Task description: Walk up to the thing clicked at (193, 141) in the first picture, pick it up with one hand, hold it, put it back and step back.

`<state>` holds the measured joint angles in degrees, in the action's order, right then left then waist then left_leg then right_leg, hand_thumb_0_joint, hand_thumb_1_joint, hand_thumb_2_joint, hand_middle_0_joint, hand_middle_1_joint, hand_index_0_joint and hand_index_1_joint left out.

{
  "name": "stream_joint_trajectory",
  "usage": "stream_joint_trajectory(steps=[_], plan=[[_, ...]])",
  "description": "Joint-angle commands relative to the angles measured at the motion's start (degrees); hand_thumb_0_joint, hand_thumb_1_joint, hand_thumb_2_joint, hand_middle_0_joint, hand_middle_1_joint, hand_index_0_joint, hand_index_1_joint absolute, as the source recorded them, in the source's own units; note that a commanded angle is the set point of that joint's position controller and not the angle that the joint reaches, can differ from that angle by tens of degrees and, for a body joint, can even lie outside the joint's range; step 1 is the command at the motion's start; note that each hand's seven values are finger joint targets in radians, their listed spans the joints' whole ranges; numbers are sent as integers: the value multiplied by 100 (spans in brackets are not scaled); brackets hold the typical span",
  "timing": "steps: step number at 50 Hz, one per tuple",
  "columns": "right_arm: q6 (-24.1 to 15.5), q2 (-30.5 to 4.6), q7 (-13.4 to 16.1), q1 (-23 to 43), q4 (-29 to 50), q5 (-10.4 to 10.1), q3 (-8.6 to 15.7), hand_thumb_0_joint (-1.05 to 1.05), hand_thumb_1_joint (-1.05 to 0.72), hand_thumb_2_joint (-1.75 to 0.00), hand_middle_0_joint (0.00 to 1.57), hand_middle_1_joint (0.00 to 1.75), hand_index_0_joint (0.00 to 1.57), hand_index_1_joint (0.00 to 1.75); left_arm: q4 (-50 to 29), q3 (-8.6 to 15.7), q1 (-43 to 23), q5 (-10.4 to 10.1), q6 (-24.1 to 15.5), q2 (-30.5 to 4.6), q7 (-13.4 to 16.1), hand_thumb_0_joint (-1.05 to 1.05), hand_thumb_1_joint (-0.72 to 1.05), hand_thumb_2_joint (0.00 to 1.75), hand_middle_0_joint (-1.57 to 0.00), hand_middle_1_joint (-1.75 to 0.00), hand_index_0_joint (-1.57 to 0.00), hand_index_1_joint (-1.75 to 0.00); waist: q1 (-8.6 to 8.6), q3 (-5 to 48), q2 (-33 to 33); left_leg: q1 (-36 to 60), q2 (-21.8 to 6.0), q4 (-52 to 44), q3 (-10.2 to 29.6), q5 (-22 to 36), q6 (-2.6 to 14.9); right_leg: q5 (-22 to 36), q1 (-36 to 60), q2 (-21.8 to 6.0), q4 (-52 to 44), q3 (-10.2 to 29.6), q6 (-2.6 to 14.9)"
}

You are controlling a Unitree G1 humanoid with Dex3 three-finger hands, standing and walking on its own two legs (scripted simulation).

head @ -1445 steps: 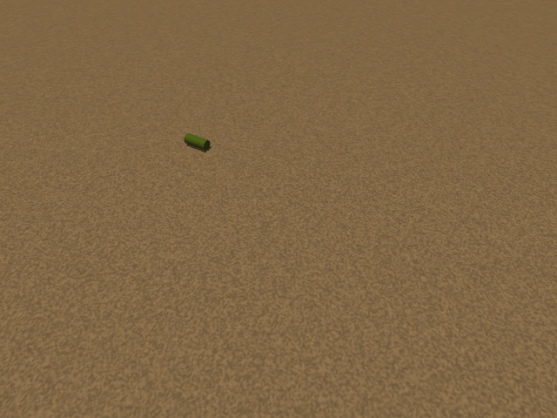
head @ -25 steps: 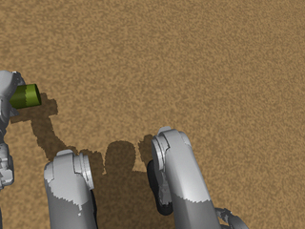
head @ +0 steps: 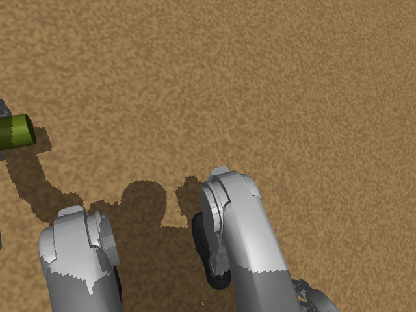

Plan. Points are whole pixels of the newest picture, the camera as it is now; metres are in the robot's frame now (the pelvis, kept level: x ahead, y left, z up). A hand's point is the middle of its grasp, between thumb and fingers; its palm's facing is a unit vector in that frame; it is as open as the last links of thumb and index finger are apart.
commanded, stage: rest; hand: left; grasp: from above
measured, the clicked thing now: out of the picture +0.47 +0.30 -0.22
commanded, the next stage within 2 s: open in 1.28 s
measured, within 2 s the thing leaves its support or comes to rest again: rests again in 1.16 s
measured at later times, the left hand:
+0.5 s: hand out of the picture +0.47 +0.29 -0.24, palm faces -0.45 -0.13 -0.88, open 8.8 cm
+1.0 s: hand out of the picture +0.47 +0.29 -0.25, palm faces -0.45 -0.13 -0.88, open 8.8 cm
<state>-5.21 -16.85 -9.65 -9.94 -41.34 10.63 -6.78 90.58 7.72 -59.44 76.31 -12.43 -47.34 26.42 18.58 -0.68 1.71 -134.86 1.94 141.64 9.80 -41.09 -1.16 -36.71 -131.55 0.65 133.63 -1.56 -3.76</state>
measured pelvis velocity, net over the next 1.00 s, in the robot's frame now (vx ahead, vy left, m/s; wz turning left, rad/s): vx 0.00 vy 0.01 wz -0.08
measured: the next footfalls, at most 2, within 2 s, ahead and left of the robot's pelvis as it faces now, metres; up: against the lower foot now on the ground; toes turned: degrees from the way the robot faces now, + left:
none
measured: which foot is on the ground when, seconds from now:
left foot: down 0.00-1.00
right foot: down 0.00-1.00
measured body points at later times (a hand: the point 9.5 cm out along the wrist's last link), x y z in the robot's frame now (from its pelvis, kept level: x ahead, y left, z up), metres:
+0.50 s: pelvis +0.00 +0.00 -0.01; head +0.28 +0.10 +0.33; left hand +0.49 +0.30 -0.19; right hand +0.03 -0.27 -0.08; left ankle +0.06 +0.12 -0.28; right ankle +0.11 -0.14 -0.28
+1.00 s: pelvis +0.00 +0.01 -0.02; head +0.27 +0.12 +0.32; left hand +0.49 +0.30 -0.20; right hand +0.02 -0.25 -0.07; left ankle +0.06 +0.12 -0.28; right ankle +0.11 -0.14 -0.28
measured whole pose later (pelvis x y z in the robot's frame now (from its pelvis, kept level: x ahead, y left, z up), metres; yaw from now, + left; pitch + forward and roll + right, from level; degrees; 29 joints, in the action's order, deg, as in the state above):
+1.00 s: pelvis +0.00 +0.01 -0.02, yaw -5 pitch +29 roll -15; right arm -11.0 -18.7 -14.8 -7.7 -39.4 15.7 -14.1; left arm 100.3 9.7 -61.8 78.4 -13.1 -57.5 33.4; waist 23.2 -7.0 6.1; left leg -135.1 1.4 147.7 13.6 -42.7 0.1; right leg -36.2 -129.9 2.3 135.5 -4.8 -4.1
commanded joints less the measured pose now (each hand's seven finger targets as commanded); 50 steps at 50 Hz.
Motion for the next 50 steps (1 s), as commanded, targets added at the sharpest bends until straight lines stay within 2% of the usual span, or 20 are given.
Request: stream_joint_trajectory(steps=[1, 3, 8, 12, 14, 15, 16, 18, 19, 20, 22, 23, 26, 29, 31, 32, 34, 38, 47, 50], plan=[[-16, -1589, 38, -1273, -43, 29, 460, 0, -89, -89, 20, 30, 20, 30, -880, 73, -2078, -25, -3, -1468, 382, 0, 77, 59, -113, -45, -113, -45, 137, 4005, -2529, 3225, -82, -1572, -663, 1302, 177, 1264, 1912, 132, -948, -924, 531], [-33, -1609, 21, -1214, -51, 39, 436, 0, -89, -89, 20, 30, 20, 30, -642, 58, -1871, -44, 33, -1436, 439, 0, 75, 58, -111, -44, -112, -44, 84, 3998, -2498, 3209, -78, -1554, -652, 1397, 164, 1333, 1926, 142, -901, -931, 535], [-105, -1639, -30, -1206, -73, 93, 345, 0, -89, -89, 20, 30, 20, 30, -414, 32, -2036, -96, 44, -1522, 508, 0, 75, 55, -111, -42, -112, -41, 231, 3656, -2270, 2836, -83, -1399, -655, 1219, 216, 1261, 1940, 173, -924, -945, 516], [-169, -1699, -61, -1161, -8, 149, 288, 0, -89, -89, 20, 30, 20, 30, -555, 193, -1934, -72, 8, -1766, 579, 0, 79, 53, -114, -42, -115, -41, 230, 3847, -2373, 2984, -112, -1343, -609, 1470, 198, 1468, 2208, 193, -870, -996, 499], [-184, -1808, -75, -1236, -21, 166, 319, 0, -89, -89, 20, 30, 20, 30, -406, 444, -1863, -34, 13, -2014, 622, 0, 82, 53, -115, -42, -116, -41, 255, 3787, -2465, 3088, -113, -1345, -585, 1604, 169, 1546, 2125, 168, -819, -1034, 495], [-208, -1744, -106, -1114, 66, 187, 266, 0, -89, -90, 20, 30, 20, 30, -359, 168, -1914, -53, -12, -1658, 591, 0, 81, 53, -115, -43, -116, -41, 313, 3700, -2504, 3034, -123, -1295, -577, 1540, 162, 1505, 2068, 193, -800, -1039, 517], [-196, -1756, -104, -1142, -3, 229, 272, 0, -89, -90, 20, 30, 20, 30, -400, 284, -1909, -24, -20, -1806, 625, 0, 80, 53, -114, -43, -115, -42, 329, 3878, -2480, 3096, -131, -1278, -565, 1552, 180, 1552, 2214, 213, -858, -1045, 498], [-254, -1730, -152, -1112, -8, 238, 189, 0, -90, -90, 20, 30, 20, 30, -242, 23, -1987, -80, -9, -1516, 614, 0, 84, 51, -116, -42, -118, -41, 434, 3578, -2476, 3029, -135, -1226, -567, 1446, 174, 1490, 2065, 203, -826, -1078, 484], [-276, -1826, -163, -1073, 35, 276, 200, 0, -90, -90, 20, 30, 20, 30, -343, 214, -2042, -50, -31, -1912, 650, 0, 85, 53, -118, -42, -119, -41, 442, 3660, -2509, 3036, -145, -1186, -565, 1414, 189, 1496, 2150, 228, -830, -1086, 476], [-284, -1881, -151, -1107, 58, 250, 206, 0, -89, -90, 20, 30, 20, 30, -471, 284, -1897, -28, -33, -2039, 662, 0, 84, 57, -119, -40, -119, -40, 308, 3770, -2620, 3183, -133, -1235, -560, 1638, 163, 1626, 2248, 211, -825, -1078, 479], [-295, -1850, -192, -1054, 68, 294, 164, 0, -90, -90, 20, 30, 20, 30, -371, 267, -1806, 11, -17, -1984, 701, 0, 86, 54, -119, -41, -120, -40, 335, 3751, -2665, 3220, -156, -1220, -527, 1730, 139, 1674, 2257, 235, -765, -1121, 498], [-273, -1968, -180, -1110, 22, 297, 186, 0, -89, -90, 20, 30, 20, 30, -291, 487, -1771, 9, -12, -2207, 771, 0, 86, 56, -121, -39, -120, -39, 360, 3673, -2631, 3187, -156, -1231, -487, 1738, 126, 1655, 2169, 221, -749, -1166, 510], [-291, -1936, -236, -1097, 61, 349, 127, 0, -90, -90, 20, 30, 20, 30, -200, 426, -1945, 78, -17, -2099, 769, 0, 87, 55, -121, -39, -121, -39, 526, 3395, -2597, 3036, -171, -1100, -495, 1586, 151, 1581, 2081, 226, -749, -1168, 490], [-328, -1952, -248, -878, 175, 321, 95, 0, -90, -90, 20, 30, 20, 30, -221, 208, -1903, -8, -50, -1924, 789, 0, 87, 52, -120, -39, -121, -38, 445, 3407, -2794, 3103, -165, -1294, -414, 1430, 121, 1431, 2013, 243, -743, -1217, 505], [-355, -2025, -268, -1008, 76, 380, 91, 0, -89, -90, 20, 30, 20, 30, -24, 362, -1814, 78, -29, -2178, 807, 0, 88, 52, -119, -40, -120, -39, 543, 3322, -2724, 3194, -188, -1242, -392, 1441, 117, 1456, 1970, 241, -698, -1247, 463], [-361, -2021, -284, -1005, 99, 380, 88, 0, -89, -90, 20, 30, 20, 30, -97, 264, -1945, 92, -38, -2089, 788, 0, 87, 51, -120, -39, -121, -38, 593, 3261, -2729, 3078, -181, -1181, -418, 1368, 132, 1434, 1997, 263, -703, -1225, 461], [-371, -2026, -297, -998, 77, 402, 44, 0, -89, -90, 20, 30, 20, 30, -90, 422, -1851, 90, -67, -2270, 842, 0, 88, 51, -121, -38, -122, -38, 496, 3313, -2785, 3200, -193, -1282, -342, 1494, 99, 1476, 2015, 240, -709, -1274, 462], [-428, -1986, -361, -890, 114, 429, -71, 0, -90, -90, 20, 30, 20, 30, 55, 270, -1981, 93, -105, -2157, 854, 0, 88, 50, -121, -38, -122, -37, 663, 3093, -2651, 2982, -207, -1141, -332, 1352, 132, 1456, 2022, 275, -676, -1272, 458], [-537, -2095, -442, -851, 147, 480, -138, 0, -90, -90, 20, 30, 20, 30, 217, 201, -1858, 163, -124, -2221, 947, 0, 87, 47, -120, -37, -121, -36, 711, 3049, -2833, 3244, -256, -1167, -219, 1554, 72, 1603, 2010, 292, -617, -1325, 438], [-600, -2145, -470, -748, 186, 477, -179, 0, -90, -90, 20, 30, 20, 30, 302, 260, -1955, 101, -104, -2367, 1025, 0, 87, 47, -119, -36, -120, -35, 667, 2901, -2783, 3039, -259, -1182, -171, 1319, 76, 1427, 1917, 286, -604, -1342, 456]])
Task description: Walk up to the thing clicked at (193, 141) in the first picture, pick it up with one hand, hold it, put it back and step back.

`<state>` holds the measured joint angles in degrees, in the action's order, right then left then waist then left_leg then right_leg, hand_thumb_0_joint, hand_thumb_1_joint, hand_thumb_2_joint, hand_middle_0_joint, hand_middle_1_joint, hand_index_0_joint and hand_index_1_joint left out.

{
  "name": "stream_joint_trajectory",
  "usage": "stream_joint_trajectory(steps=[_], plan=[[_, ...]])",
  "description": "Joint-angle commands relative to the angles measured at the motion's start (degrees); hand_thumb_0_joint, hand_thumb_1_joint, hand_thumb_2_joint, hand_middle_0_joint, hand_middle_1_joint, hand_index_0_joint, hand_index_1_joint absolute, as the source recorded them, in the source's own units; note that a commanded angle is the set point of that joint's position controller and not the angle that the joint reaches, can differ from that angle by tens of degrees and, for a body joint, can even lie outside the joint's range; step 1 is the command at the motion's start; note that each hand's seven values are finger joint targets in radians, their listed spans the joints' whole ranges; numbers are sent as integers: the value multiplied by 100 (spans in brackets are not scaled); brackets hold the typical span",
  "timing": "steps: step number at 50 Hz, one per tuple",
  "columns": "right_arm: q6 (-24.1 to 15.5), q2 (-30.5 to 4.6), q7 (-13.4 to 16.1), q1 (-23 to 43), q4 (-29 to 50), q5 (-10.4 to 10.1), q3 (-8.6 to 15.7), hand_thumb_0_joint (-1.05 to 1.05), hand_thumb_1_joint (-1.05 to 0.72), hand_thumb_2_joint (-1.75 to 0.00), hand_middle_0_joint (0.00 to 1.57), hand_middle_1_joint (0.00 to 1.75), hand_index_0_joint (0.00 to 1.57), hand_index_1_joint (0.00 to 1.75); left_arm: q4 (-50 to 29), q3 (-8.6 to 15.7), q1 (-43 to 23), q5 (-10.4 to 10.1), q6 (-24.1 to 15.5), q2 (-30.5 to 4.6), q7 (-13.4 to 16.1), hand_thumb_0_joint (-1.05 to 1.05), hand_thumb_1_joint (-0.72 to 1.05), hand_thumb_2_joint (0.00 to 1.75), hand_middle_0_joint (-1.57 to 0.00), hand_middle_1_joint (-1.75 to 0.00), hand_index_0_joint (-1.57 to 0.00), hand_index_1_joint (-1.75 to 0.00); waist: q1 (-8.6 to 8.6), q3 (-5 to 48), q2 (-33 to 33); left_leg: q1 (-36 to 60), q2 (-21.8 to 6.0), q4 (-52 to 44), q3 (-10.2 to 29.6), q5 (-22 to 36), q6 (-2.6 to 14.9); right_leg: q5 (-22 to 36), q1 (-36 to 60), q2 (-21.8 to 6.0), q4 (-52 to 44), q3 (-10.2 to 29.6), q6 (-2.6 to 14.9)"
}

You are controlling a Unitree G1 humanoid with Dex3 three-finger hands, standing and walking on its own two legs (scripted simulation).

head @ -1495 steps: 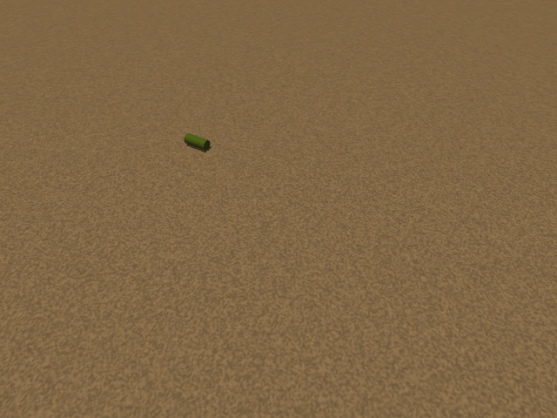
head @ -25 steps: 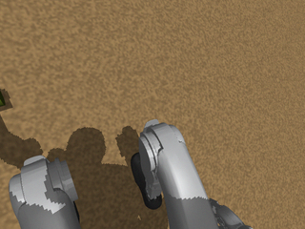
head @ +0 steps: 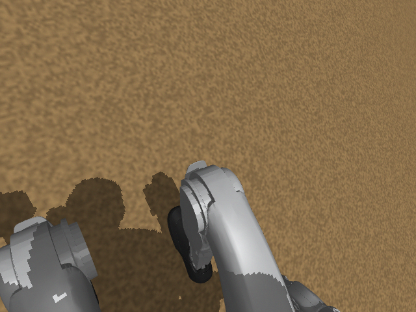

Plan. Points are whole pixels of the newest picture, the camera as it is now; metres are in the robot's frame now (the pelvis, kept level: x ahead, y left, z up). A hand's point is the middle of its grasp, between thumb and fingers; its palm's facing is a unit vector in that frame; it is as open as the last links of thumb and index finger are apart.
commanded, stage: rest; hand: left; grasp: from above
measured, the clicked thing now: out of the picture +0.46 +0.32 -0.26
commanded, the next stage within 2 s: open in 0.28 s
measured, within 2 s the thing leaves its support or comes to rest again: rests again in 0.16 s
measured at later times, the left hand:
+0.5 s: hand out of the picture +0.45 +0.32 -0.24, palm faces -0.44 -0.17 -0.88, open 8.8 cm
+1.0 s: hand out of the picture +0.45 +0.32 -0.24, palm faces -0.43 -0.17 -0.89, open 11.8 cm
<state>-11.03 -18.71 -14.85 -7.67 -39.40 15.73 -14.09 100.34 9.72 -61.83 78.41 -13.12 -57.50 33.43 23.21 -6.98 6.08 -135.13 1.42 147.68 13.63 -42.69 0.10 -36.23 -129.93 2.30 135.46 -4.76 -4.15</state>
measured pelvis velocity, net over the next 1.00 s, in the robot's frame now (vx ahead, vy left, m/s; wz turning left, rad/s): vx -0.01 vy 0.00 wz -0.02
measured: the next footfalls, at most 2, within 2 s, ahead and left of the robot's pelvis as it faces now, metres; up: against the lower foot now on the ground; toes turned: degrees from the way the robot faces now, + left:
none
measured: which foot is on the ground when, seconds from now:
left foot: down 0.00-1.00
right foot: down 0.00-1.00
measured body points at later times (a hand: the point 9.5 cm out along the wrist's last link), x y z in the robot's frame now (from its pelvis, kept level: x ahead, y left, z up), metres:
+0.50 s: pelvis +0.00 +0.00 +0.00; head +0.27 +0.13 +0.33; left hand +0.47 +0.33 -0.19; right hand +0.04 -0.25 -0.05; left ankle +0.06 +0.12 -0.26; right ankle +0.13 -0.14 -0.26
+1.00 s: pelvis -0.01 +0.00 +0.00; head +0.26 +0.14 +0.34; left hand +0.47 +0.33 -0.19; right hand +0.04 -0.25 -0.05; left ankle +0.06 +0.12 -0.26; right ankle +0.13 -0.14 -0.26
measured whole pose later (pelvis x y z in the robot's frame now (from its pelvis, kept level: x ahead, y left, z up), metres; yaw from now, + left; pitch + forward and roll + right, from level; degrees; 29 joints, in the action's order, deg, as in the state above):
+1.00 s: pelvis -0.01 +0.00 +0.00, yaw -1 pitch +28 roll -16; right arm -12.9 -19.7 -15.8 -6.9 -36.9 15.7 -17.6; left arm 102.0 7.4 -63.0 76.8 -13.1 -60.0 34.2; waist 23.8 -8.4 7.1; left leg -134.8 1.2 147.7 14.8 -42.1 0.3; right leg -35.1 -129.0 2.6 134.3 -6.0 -4.2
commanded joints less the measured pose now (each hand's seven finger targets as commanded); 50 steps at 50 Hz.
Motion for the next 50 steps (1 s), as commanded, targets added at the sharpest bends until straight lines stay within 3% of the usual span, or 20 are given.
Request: stream_joint_trajectory(steps=[1, 2, 3, 6, 7, 9, 13, 16, 18, 19, 24, 26, 28, 41, 44, 47, 50], plan=[[-12, -1944, 39, -1020, -14, -34, 526, 0, -90, -90, 20, 30, 20, 30, -682, 84, -1637, -80, -18, -1395, 345, 0, 87, 47, -120, -36, -121, -35, 200, 3540, -3244, 3093, -202, -1792, -579, 1525, -43, 1420, 1828, 137, -817, -1012, 493], [-19, -1923, 25, -1026, -6, -11, 493, 0, -90, -90, 20, 30, 20, 30, -682, 65, -1692, -65, -11, -1352, 345, 0, 88, 47, -121, -35, -121, -35, 267, 3518, -3222, 3091, -210, -1727, -585, 1560, -41, 1463, 1849, 132, -805, -1016, 476], [-17, -1988, 42, -989, -18, -18, 523, 0, -90, -90, 20, 30, 20, 30, -779, 89, -1681, -69, -24, -1456, 376, 0, 86, 47, -120, -35, -121, -34, 193, 3636, -3335, 3137, -212, -1791, -563, 1589, -48, 1465, 1872, 154, -808, -1010, 495], [-74, -1973, 2, -923, 56, -12, 470, 0, -90, -90, 20, 30, 20, 30, -571, 56, -1641, -61, 1, -1373, 364, 0, 86, 48, -119, -36, -120, -36, 267, 3390, -3230, 3029, -216, -1743, -530, 1467, -52, 1400, 1780, 120, -746, -1027, 483], [-75, -2027, 12, -939, 31, -9, 528, 0, -90, -90, 20, 30, 20, 30, -678, -8, -1686, -63, 3, -1350, 369, 0, 84, 47, -119, -35, -119, -35, 250, 3568, -3263, 3103, -222, -1749, -542, 1507, -49, 1435, 1855, 164, -807, -1013, 488], [-96, -2014, -3, -1010, 38, -2, 480, 0, -90, -90, 20, 30, 20, 30, -646, 86, -1665, -93, -14, -1454, 374, 0, 86, 47, -119, -36, -120, -35, 286, 3544, -3237, 3079, -216, -1735, -538, 1552, -41, 1481, 1911, 147, -810, -1031, 473], [-131, -2016, -30, -999, 18, 14, 429, 0, -90, -90, 20, 30, 20, 30, -551, -18, -1656, -132, -9, -1382, 369, 0, 86, 47, -120, -35, -120, -35, 343, 3466, -3147, 2975, -219, -1657, -574, 1528, -20, 1490, 2030, 164, -842, -1032, 464], [-117, -2053, 0, -954, 39, -10, 422, 0, -90, -90, 20, 30, 20, 30, -473, 24, -1547, -142, -26, -1460, 388, 0, 84, 48, -119, -35, -119, -35, 269, 3460, -3192, 3021, -228, -1797, -471, 1458, -51, 1384, 1912, 157, -837, -1081, 489], [-127, -2037, -26, -935, 79, 24, 389, 0, -90, -90, 20, 30, 20, 30, -442, -97, -1552, -126, -49, -1354, 359, 0, 85, 48, -119, -37, -119, -36, 358, 3320, -3029, 2835, -224, -1682, -528, 1366, -8, 1375, 1975, 175, -872, -1062, 461], [-120, -2016, -15, -960, 51, 7, 369, 0, -90, -90, 20, 30, 20, 30, -456, -58, -1531, -131, -51, -1437, 376, 0, 84, 50, -119, -37, -119, -37, 316, 3429, -2974, 2833, -220, -1648, -556, 1440, 7, 1447, 2140, 200, -935, -1036, 458], [-170, -1992, -43, -883, 91, -12, 300, 0, -89, -90, 20, 30, 20, 30, -491, -144, -1595, -168, -52, -1373, 347, 0, 44, 42, -81, -36, -81, -36, 344, 3295, -3001, 2883, -239, -1672, -468, 1488, -25, 1465, 2014, 167, -838, -1082, 454], [-144, -2088, -21, -944, 100, -43, 355, 0, -89, -90, 20, 30, 20, 30, -579, -58, -1644, -160, -75, -1535, 391, 0, 28, 43, -73, -37, -73, -38, 302, 3435, -3158, 3002, -235, -1763, -455, 1535, -42, 1486, 2050, 177, -858, -1061, 483], [-170, -2058, -39, -939, 102, -1, 359, 0, -89, -90, 20, 30, 20, 30, -452, -149, -1548, -134, -57, -1369, 373, 0, 14, 46, -67, -41, -66, -42, 354, 3328, -3099, 2999, -245, -1729, -475, 1500, -42, 1465, 1999, 184, -871, -1078, 468], [-192, -2032, -53, -866, 183, -50, 254, 0, -89, -90, 20, 30, 20, 30, -390, -283, -1589, -229, -11, -1303, 258, 0, -13, 66, -43, -64, -43, -65, 367, 3157, -3095, 2911, -251, -1792, -406, 1348, -50, 1324, 1869, 149, -855, -1084, 468], [-170, -2113, -13, -877, 186, -54, 324, 0, -89, -90, 20, 30, 20, 30, -473, -306, -1579, -234, -27, -1344, 259, 0, -19, 72, -38, -69, -37, -70, 347, 3233, -3192, 2933, -249, -1842, -438, 1313, -50, 1300, 1927, 181, -925, -1051, 485], [-142, -2072, -4, -939, 228, -62, 250, 0, -89, -90, 20, 30, 20, 30, -646, -121, -1614, -232, -53, -1545, 310, 0, -24, 76, -34, -73, -33, -74, 248, 3470, -3123, 2986, -239, -1864, -386, 1478, -55, 1410, 2003, 168, -897, -1081, 482], [-177, -2014, -22, -885, 228, -39, 222, 0, -89, -90, 20, 30, 20, 30, -393, -350, -1482, -208, -28, -1242, 249, 0, -28, 79, -30, -76, -29, -77, 393, 3134, -2930, 2842, -251, -1735, -429, 1342, -28, 1351, 1912, 179, -920, -1080, 450]])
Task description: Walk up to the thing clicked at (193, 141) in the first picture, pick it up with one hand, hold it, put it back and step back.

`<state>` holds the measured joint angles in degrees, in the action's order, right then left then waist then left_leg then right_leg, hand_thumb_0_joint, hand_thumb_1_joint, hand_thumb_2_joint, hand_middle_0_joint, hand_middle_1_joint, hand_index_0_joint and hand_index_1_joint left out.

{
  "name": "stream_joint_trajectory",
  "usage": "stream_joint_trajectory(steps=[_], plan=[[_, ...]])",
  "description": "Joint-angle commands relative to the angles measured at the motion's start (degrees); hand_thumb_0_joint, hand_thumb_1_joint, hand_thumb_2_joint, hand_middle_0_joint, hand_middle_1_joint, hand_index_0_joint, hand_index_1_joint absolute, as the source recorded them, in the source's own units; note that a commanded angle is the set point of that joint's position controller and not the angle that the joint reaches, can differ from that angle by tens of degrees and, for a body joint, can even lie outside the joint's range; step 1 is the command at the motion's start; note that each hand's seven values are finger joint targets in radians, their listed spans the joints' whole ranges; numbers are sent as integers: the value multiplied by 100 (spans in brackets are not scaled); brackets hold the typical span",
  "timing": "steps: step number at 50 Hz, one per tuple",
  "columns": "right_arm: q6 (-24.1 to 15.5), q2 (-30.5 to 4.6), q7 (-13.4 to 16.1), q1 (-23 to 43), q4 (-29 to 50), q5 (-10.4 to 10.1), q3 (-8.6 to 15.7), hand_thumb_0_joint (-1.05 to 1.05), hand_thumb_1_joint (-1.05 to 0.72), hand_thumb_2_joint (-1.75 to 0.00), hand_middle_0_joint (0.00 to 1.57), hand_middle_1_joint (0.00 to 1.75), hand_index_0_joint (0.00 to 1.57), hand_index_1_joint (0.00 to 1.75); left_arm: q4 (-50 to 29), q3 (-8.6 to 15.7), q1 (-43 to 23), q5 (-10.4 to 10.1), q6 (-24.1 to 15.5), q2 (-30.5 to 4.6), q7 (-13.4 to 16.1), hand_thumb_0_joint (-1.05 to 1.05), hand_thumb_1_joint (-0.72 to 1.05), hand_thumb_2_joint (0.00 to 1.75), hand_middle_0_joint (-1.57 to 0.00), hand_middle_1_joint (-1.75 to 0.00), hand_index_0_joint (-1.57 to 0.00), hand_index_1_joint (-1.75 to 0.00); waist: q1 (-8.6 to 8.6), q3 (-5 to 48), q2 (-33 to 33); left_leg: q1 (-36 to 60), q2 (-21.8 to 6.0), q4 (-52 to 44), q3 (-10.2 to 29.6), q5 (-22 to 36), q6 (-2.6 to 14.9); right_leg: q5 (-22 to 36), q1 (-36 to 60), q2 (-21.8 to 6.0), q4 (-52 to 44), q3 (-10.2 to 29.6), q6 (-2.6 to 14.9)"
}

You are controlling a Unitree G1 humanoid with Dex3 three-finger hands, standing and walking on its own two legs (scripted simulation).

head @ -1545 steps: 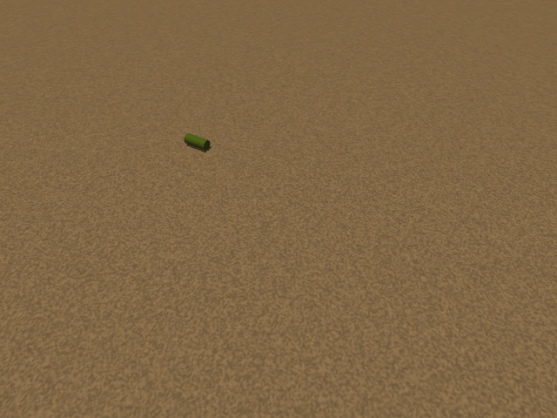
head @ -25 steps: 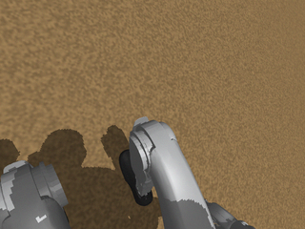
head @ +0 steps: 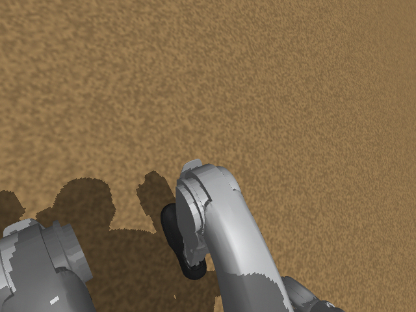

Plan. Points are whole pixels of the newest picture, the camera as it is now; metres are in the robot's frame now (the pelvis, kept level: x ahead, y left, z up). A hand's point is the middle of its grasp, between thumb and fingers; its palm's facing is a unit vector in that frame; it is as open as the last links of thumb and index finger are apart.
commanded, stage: open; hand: left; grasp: from above
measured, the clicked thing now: out of the picture +0.47 +0.34 -0.27
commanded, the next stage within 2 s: withdraw in 0.44 s
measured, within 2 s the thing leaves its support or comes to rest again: neither
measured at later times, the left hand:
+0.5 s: hand out of the picture +0.45 +0.33 -0.24, palm faces -0.44 -0.17 -0.88, open 13.4 cm
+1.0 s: hand out of the picture +0.46 +0.37 -0.12, palm faces -0.35 -0.10 -0.93, open 13.7 cm
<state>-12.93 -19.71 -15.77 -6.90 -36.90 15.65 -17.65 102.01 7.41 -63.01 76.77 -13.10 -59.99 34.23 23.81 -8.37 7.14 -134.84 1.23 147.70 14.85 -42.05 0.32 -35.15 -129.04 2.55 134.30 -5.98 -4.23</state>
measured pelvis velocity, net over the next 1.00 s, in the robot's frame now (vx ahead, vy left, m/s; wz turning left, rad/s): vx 0.01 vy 0.00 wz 0.07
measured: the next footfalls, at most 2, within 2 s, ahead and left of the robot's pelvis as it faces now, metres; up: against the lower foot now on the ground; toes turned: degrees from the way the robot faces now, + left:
none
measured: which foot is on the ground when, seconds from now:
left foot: down 0.00-1.00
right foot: down 0.00-1.00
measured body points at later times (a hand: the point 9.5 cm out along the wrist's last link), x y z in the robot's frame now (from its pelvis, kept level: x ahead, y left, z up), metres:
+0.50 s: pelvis +0.00 +0.00 +0.00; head +0.27 +0.14 +0.33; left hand +0.47 +0.34 -0.19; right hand +0.05 -0.25 -0.04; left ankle +0.06 +0.12 -0.27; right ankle +0.13 -0.14 -0.26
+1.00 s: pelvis +0.01 +0.00 +0.03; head +0.23 +0.11 +0.40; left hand +0.47 +0.37 -0.07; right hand +0.09 -0.27 -0.05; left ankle +0.06 +0.12 -0.27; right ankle +0.13 -0.14 -0.26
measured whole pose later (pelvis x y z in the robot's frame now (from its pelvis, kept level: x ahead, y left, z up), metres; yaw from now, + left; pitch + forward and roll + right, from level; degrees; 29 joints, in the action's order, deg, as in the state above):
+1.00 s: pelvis +0.01 +0.00 +0.03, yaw +4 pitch +34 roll -13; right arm -5.5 -18.4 -15.4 -10.8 -39.2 8.6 -6.2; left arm 75.8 4.7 -54.8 69.7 -6.0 -47.4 18.7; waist 15.8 3.5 -0.7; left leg -133.5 1.6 140.6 10.4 -41.9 0.1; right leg -37.1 -129.0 0.1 131.1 -2.9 -3.4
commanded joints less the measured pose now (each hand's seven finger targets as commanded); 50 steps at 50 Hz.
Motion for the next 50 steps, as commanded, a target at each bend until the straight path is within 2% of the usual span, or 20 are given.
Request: stream_joint_trajectory(steps=[1, 3, 7, 14, 16, 18, 25, 31, 33, 35, 36, 37, 40, 41, 42, 43, 44, 45, 46, 50], plan=[[18, -1936, 91, -958, -49, -65, 571, 0, -89, -90, 20, 30, 20, 30, -769, -43, -1580, -107, -69, -1140, 198, 0, -28, 80, -29, -77, -28, -78, 310, 3358, -3141, 2805, -236, -1783, -521, 1277, -60, 1224, 1849, 148, -803, -956, 474], [28, -2015, 124, -931, -47, -88, 662, 0, -89, -90, 20, 30, 20, 30, -707, -9, -1466, -89, -59, -1228, 225, 0, -31, 82, -29, -78, -28, -79, 207, 3430, -3353, 3016, -250, -1930, -494, 1248, -109, 1176, 1781, 137, -765, -942, 513], [17, -1959, 76, -992, -24, -34, 620, 0, -89, -90, 20, 30, 20, 30, -619, -111, -1396, -85, -55, -1026, 192, 0, -33, 84, -24, -83, -24, -84, 339, 3265, -3219, 2855, -235, -1810, -562, 1287, -70, 1252, 1868, 149, -825, -946, 476], [-3, -1986, 84, -1089, -41, -55, 641, 0, -89, -90, 20, 30, 20, 30, -822, -23, -1421, -111, -32, -1191, 185, 0, -38, 89, -20, -87, -19, -88, 289, 3494, -3323, 3025, -238, -1820, -580, 1463, -80, 1365, 2011, 150, -841, -926, 484], [19, -1969, 106, -1075, -59, -77, 642, 0, -89, -90, 20, 30, 20, 30, -965, 95, -1386, -131, -22, -1296, 198, 0, -40, 91, -19, -89, -18, -90, 142, 3753, -3417, 3154, -239, -1838, -542, 1648, -107, 1460, 1991, 145, -807, -950, 499], [35, -1951, 93, -1088, -37, -56, 618, 0, -89, -90, 20, 30, 20, 30, -737, -36, -1342, -121, -4, -1112, 179, 0, -42, 91, -16, -91, -15, -92, 287, 3500, -3284, 2966, -244, -1831, -544, 1578, -91, 1453, 1988, 152, -809, -962, 491], [16, -1923, 73, -1042, 22, -87, 577, 0, -89, -90, 20, 30, 20, 30, -781, -73, -1350, -162, -34, -1084, 80, 0, -41, 94, -16, -94, -16, -95, 349, 3269, -3008, 2786, -230, -1732, -589, 1348, -47, 1284, 1981, 137, -874, -938, 461], [64, -1959, 122, -1095, 6, -138, 639, 0, -90, -90, 20, 30, 20, 30, -1234, 193, -1570, -153, -53, -1477, 148, 0, -45, 94, -14, -94, -14, -94, 132, 3765, -3409, 3136, -245, -1844, -515, 1583, -112, 1395, 1944, 111, -782, -951, 516], [84, -1977, 136, -1121, -31, -125, 765, 0, -91, -90, 20, 30, 20, 30, -1290, 115, -1541, -132, 11, -1320, 129, 0, -46, 94, -14, -94, -14, -94, 146, 3810, -3528, 3142, -229, -1839, -636, 1543, -104, 1414, 2011, 125, -799, -888, 521], [106, -1978, 153, -1151, -54, -175, 883, 0, -91, -90, 20, 30, 20, 30, -1706, 343, -1491, -142, 70, -1535, 78, 0, -46, 95, -14, -94, -13, -94, -70, 4164, -3777, 3366, -215, -1881, -652, 1675, -128, 1448, 1956, 109, -813, -860, 548], [99, -1915, 118, -1121, -9, -189, 906, 0, -91, -90, 20, 30, 20, 30, -2014, 193, -1589, -160, 94, -1293, 7, 0, -46, 94, -14, -93, -14, -94, -72, 4273, -3981, 3481, -211, -1902, -683, 1685, -146, 1422, 1893, 98, -789, -833, 571], [152, -1949, 131, -1199, -117, -205, 1030, 0, -91, -90, 20, 30, 20, 30, -2120, 480, -1332, -205, 154, -1484, -8, 0, -48, 96, -13, -94, -12, -95, -253, 4508, -4041, 3539, -191, -1991, -681, 1791, -161, 1494, 1929, 82, -793, -833, 589], [280, -1813, 79, -1229, -69, -359, 1319, 0, -90, -90, 20, 30, 20, 30, -2823, 393, -1100, -373, 332, -942, -313, 0, -47, 96, -13, -93, -13, -94, -490, 4856, -4295, 3742, -141, -2201, -748, 1933, -211, 1494, 1721, 24, -802, -750, 642], [325, -1744, 65, -1173, -29, -445, 1389, 0, -90, -90, 20, 30, 20, 30, -3061, 153, -1090, -440, 393, -598, -479, 0, -47, 96, -12, -94, -12, -95, -581, 4986, -4338, 3828, -142, -2277, -766, 2013, -212, 1496, 1605, 14, -831, -716, 651], [387, -1760, 53, -1273, -136, -507, 1494, 0, -90, -90, 20, 30, 20, 30, -3011, 255, -953, -469, 483, -649, -615, 0, -48, 97, -12, -95, -11, -96, -608, 4964, -4213, 3814, -133, -2317, -783, 2019, -200, 1471, 1531, -14, -846, -672, 649], [448, -1699, 32, -1314, -127, -589, 1544, 0, -90, -90, 20, 30, 20, 30, -3267, -12, -1092, -550, 529, -278, -804, 0, -48, 98, -11, -96, -10, -96, -618, 4849, -4135, 3702, -109, -2371, -830, 1960, -182, 1393, 1420, -28, -934, -618, 662], [536, -1783, 51, -1464, -243, -620, 1678, 0, -90, -90, 20, 30, 20, 30, -3105, 324, -670, -551, 631, -562, -910, 0, -49, 99, -10, -97, -9, -98, -701, 4929, -3960, 3679, -111, -2424, -835, 1981, -165, 1419, 1514, -45, -977, -578, 652], [621, -1693, 54, -1466, -132, -684, 1710, 0, -90, -90, 20, 30, 20, 30, -3400, -17, -780, -618, 661, -76, -1098, 0, -46, 96, -14, -94, -13, -94, -728, 5076, -3839, 3743, -99, -2482, -875, 1991, -139, 1426, 1576, -33, -1102, -514, 659], [696, -1611, 72, -1463, -166, -746, 1756, 0, -90, -90, 20, 30, 20, 30, -3472, -230, -881, -747, 673, 351, -1292, 0, -46, 97, -14, -93, -13, -94, -615, 4955, -3584, 3586, -83, -2564, -895, 1731, -96, 1302, 1634, -33, -1256, -479, 678], [1002, -1507, 249, -1586, -118, -911, 1872, 0, -90, -91, 20, 30, 20, 30, -3547, -436, -951, -926, 698, 479, -1918, 0, -45, 96, -16, -92, -14, -94, -573, 4707, -2686, 3091, 0, -2787, -963, 1236, 34, 994, 1942, -47, -1614, -340, 665]])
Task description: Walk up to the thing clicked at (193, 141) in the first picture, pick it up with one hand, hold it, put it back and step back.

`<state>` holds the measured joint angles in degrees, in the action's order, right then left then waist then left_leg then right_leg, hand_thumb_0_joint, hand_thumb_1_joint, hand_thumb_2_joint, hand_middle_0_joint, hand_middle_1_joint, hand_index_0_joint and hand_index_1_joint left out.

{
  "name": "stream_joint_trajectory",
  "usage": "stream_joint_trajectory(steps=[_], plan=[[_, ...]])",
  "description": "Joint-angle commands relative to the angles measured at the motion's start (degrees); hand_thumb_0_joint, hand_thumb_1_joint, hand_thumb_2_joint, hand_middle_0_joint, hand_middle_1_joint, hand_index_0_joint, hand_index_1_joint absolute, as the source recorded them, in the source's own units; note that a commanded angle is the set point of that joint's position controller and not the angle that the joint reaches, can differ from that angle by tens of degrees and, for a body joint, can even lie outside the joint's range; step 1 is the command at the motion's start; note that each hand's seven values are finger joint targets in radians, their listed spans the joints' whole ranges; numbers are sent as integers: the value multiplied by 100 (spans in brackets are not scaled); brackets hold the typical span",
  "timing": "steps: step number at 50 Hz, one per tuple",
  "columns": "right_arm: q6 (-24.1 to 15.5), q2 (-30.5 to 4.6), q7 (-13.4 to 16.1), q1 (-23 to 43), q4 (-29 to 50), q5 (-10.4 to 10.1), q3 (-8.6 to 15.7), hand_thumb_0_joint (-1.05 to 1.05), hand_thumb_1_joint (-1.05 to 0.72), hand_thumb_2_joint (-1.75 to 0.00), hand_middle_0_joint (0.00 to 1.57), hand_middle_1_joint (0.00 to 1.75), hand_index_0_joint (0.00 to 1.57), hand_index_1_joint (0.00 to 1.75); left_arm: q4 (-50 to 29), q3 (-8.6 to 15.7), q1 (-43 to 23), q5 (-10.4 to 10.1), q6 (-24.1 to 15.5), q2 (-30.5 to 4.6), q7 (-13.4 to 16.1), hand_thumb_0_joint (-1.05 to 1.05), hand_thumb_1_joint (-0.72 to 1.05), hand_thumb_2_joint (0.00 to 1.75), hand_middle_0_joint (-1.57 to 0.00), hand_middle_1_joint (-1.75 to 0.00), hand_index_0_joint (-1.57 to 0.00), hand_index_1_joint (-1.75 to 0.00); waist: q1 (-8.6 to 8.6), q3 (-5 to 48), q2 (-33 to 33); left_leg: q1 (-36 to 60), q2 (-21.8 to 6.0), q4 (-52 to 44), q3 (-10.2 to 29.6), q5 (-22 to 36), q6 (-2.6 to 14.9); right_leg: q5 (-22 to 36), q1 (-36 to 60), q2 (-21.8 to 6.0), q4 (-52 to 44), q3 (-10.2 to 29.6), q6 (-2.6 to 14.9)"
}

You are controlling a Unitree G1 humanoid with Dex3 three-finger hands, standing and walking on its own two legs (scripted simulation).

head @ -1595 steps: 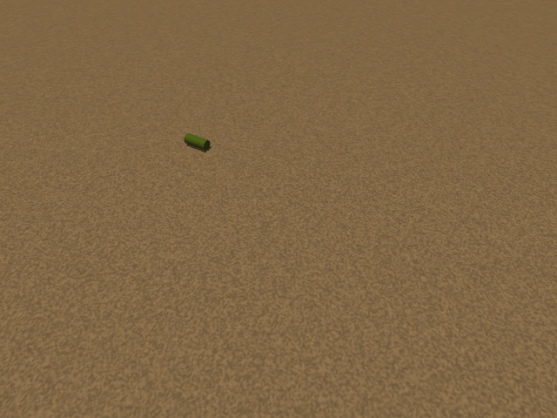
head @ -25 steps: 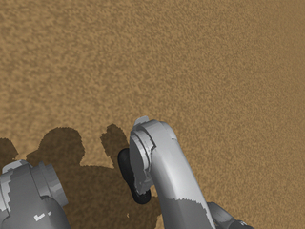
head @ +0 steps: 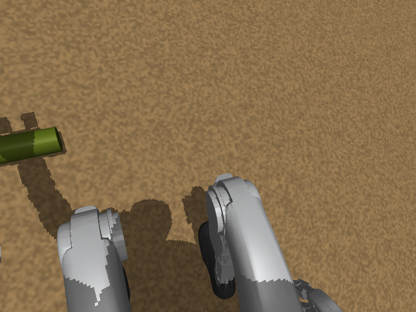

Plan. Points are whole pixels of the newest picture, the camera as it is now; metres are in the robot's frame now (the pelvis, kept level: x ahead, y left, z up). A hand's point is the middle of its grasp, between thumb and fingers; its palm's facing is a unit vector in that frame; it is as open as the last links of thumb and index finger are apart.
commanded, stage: withdraw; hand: left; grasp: from above
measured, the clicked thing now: (25, 145) +0.48 +0.31 -0.30
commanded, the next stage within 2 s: home in 0.42 s
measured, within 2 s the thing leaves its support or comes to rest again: neither
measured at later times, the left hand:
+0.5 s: hand out of the picture +0.46 +0.31 -0.15, palm faces -0.46 -0.07 -0.89, open 13.2 cm
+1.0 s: hand out of the picture +0.37 +0.30 -0.01, palm faces -0.32 -0.51 -0.80, open 8.7 cm
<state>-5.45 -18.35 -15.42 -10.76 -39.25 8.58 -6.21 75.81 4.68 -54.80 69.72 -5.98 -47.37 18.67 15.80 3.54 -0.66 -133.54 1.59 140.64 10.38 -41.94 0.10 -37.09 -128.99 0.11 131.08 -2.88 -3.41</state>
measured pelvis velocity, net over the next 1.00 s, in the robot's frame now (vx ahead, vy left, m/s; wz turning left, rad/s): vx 0.00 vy -0.01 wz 0.09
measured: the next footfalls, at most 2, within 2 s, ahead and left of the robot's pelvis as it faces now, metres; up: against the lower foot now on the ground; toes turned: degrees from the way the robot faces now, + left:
none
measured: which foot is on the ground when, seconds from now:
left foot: down 0.00-1.00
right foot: down 0.00-1.00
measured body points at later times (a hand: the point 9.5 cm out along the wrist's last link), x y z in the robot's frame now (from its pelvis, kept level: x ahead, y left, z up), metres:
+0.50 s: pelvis -0.02 -0.01 +0.00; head +0.22 +0.08 +0.38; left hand +0.47 +0.31 -0.10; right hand +0.03 -0.29 -0.08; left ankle +0.06 +0.12 -0.29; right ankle +0.12 -0.15 -0.29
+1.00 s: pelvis +0.00 -0.01 +0.11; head +0.19 +0.05 +0.51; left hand +0.38 +0.32 +0.04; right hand +0.13 -0.27 -0.01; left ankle +0.06 +0.12 -0.29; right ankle +0.12 -0.15 -0.29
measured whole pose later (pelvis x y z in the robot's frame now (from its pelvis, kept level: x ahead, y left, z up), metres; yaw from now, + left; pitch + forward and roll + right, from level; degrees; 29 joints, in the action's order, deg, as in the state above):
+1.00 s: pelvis +0.00 -0.01 +0.11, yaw +5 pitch +36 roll -7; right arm 1.5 -16.8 -6.3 -10.3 -35.1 0.9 0.7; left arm 39.3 4.2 -28.0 38.3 1.0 -32.6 0.6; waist 6.7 10.6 -3.2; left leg -115.4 0.3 119.2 6.0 -39.6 0.0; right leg -35.6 -113.3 -1.2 113.2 -0.5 -3.9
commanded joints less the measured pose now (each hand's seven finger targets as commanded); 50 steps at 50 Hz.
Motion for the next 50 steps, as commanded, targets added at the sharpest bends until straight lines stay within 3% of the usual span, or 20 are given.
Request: stream_joint_trajectory(steps=[1, 4, 6, 8, 9, 11, 18, 24, 27, 28, 32, 35, 37, 41, 44, 45, 46, 47, 48, 50], plan=[[321, -1645, 279, -1273, 124, -221, 748, 0, -90, -90, 20, 30, 20, 30, -868, -202, -1718, -262, -31, -615, -490, 0, -43, 95, -18, -91, -16, -93, 285, 3325, -1681, 2905, -23, -2084, -508, 1182, 66, 1143, 1908, 168, -1415, -628, 584], [438, -1534, 508, -1174, 243, -272, 685, 0, -90, -90, 20, 30, 20, 30, -1038, -454, -2171, -313, -198, -335, -783, 0, -40, 93, -20, -89, -19, -90, 358, 3070, -1339, 2805, 20, -2147, -518, 1040, 72, 921, 1852, 119, -1586, -578, 617], [496, -1508, 646, -1141, 233, -274, 645, 0, -90, -90, 20, 30, 20, 30, -619, -320, -1941, -272, -290, -630, -860, 0, -39, 93, -20, -90, -19, -91, 305, 2869, -1048, 2633, 31, -2168, -593, 846, 105, 691, 1981, 117, -1676, -541, 597], [522, -1380, 751, -993, 316, -249, 568, 0, -90, -90, 20, 30, 20, 30, -793, -392, -2255, -222, -485, -724, -848, 0, -38, 92, -22, -88, -20, -90, 230, 2930, -1077, 2495, 56, -2154, -712, 728, 115, 528, 2079, 119, -1712, -479, 588], [520, -1382, 804, -929, 321, -237, 526, 0, -90, -90, 20, 30, 20, 30, -757, -272, -2310, -152, -563, -1013, -791, 0, -39, 92, -21, -89, -20, -90, 134, 2918, -1182, 2490, 73, -2162, -730, 659, 107, 432, 2039, 113, -1722, -458, 601], [523, -1288, 860, -860, 335, -198, 429, 0, -90, -90, 20, 30, 20, 30, -447, -204, -2223, -64, -682, -1149, -636, 0, -39, 92, -20, -89, -19, -90, 69, 3090, -1140, 2431, 70, -2101, -814, 660, 133, 409, 2200, 146, -1667, -419, 559], [406, -1383, 944, -894, 240, -100, 262, 0, -90, -90, 20, 30, 20, 30, 315, -218, -2511, 245, -918, -1244, -62, 0, -39, 91, -20, -90, -20, -90, 254, 2996, -1455, 2578, 36, -2053, -703, 510, 114, 353, 1744, 136, -1415, -544, 550], [283, -1461, 917, -1127, 159, 2, 338, 0, -90, -90, 20, 30, 20, 30, -218, 82, -2939, 387, -905, -1553, 379, 0, -38, 89, -21, -88, -21, -88, 171, 3842, -2237, 3152, 36, -1898, -737, 1047, 36, 924, 1733, 113, -1085, -662, 564], [237, -1495, 870, -1280, 132, -23, 465, 0, -88, -89, 20, 30, 20, 30, -551, 328, -2683, 406, -759, -1748, 483, 0, -29, 88, -24, -79, -21, -78, 64, 4291, -2555, 3521, 38, -1973, -739, 1381, -1, 1196, 1851, 69, -1008, -661, 584], [245, -1483, 872, -1272, 126, -57, 535, 0, -88, -89, 20, 30, 20, 30, -769, 427, -2574, 325, -685, -1806, 496, 0, -22, 88, -24, -71, -21, -70, -80, 4540, -2561, 3603, 37, -2015, -780, 1417, 8, 1216, 1925, 72, -1045, -632, 592], [264, -1426, 794, -1421, 112, -172, 737, 0, -89, -90, 20, 30, 20, 30, -1263, 524, -2133, -49, -386, -1611, 282, 0, 0, 82, -22, -52, -20, -54, -248, 4883, -2601, 3824, 28, -2256, -810, 1488, 18, 1274, 2149, 44, -1210, -560, 610], [333, -1357, 741, -1493, 139, -321, 916, 0, -89, -90, 20, 30, 20, 30, -1742, 578, -1493, -569, -157, -1379, -88, 0, 18, 85, -21, -48, -20, -50, -495, 5109, -2346, 3942, 43, -2507, -863, 1600, 70, 1350, 2570, 38, -1496, -457, 589], [419, -1337, 748, -1502, 193, -417, 1007, 0, -89, -90, 20, 30, 20, 30, -1993, 451, -1024, -988, -31, -956, -396, 0, 33, 84, -21, -43, -20, -44, -483, 4898, -1995, 3909, 33, -2663, -820, 1580, 98, 1330, 2704, 46, -1734, -447, 576], [570, -1300, 822, -1264, 418, -645, 1138, 0, -90, -90, 20, 30, 20, 30, -3131, 408, 112, -1937, 229, -396, -1087, 0, 62, 81, -19, -32, -19, -32, -672, 4490, -1620, 4220, 7, -3263, -482, 1462, 60, 1169, 2697, 21, -2091, -442, 593], [631, -1084, 903, -984, 690, -755, 1131, 0, -90, -90, 20, 30, 20, 30, -4137, 263, 817, -2705, 428, 27, -1495, 0, 83, 88, -20, -30, -20, -30, -729, 4324, -1058, 4030, -42, -3570, -635, 1190, 167, 1112, 3403, 54, -2626, -295, 514], [627, -1088, 935, -819, 821, -772, 1135, 0, -90, -90, 20, 30, 20, 30, -4025, 387, 1258, -2927, 521, 27, -1579, 0, 90, 90, -20, -30, -20, -30, -761, 4223, -806, 3970, -58, -3630, -670, 1108, 201, 1070, 3644, 63, -2771, -242, 490], [620, -976, 969, -792, 779, -795, 1103, 0, -90, -90, 20, 30, 20, 30, -4633, 114, 1243, -3185, 533, 374, -1693, 0, 90, 90, -20, -30, -20, -30, -741, 4077, -812, 4015, -57, -3737, -692, 1151, 194, 1110, 3715, 44, -2919, -225, 494], [607, -1034, 1013, -683, 846, -813, 1153, 0, -90, -90, 20, 30, 20, 30, -4570, 274, 1604, -3319, 604, 335, -1720, 0, 90, 90, -20, -30, -20, -30, -800, 3958, -710, 4166, -88, -3861, -630, 1009, 188, 961, 3679, 31, -3027, -223, 511], [592, -918, 1048, -638, 898, -845, 1165, 0, -90, -90, 20, 30, 20, 30, -5376, 126, 1413, -3489, 582, 456, -1758, 0, 90, 90, -20, -30, -20, -30, -834, 4192, -935, 4450, -103, -3999, -653, 1091, 170, 1037, 3825, 38, -3142, -195, 512], [553, -869, 1128, -498, 940, -900, 1158, 0, -90, -90, 20, 30, 20, 30, -5547, 227, 1821, -3735, 650, 559, -1742, 0, 90, 90, -20, -30, -20, -30, -923, 4042, -1057, 4831, -152, -4349, -537, 1044, 123, 1017, 3869, 3, -3252, -182, 513]])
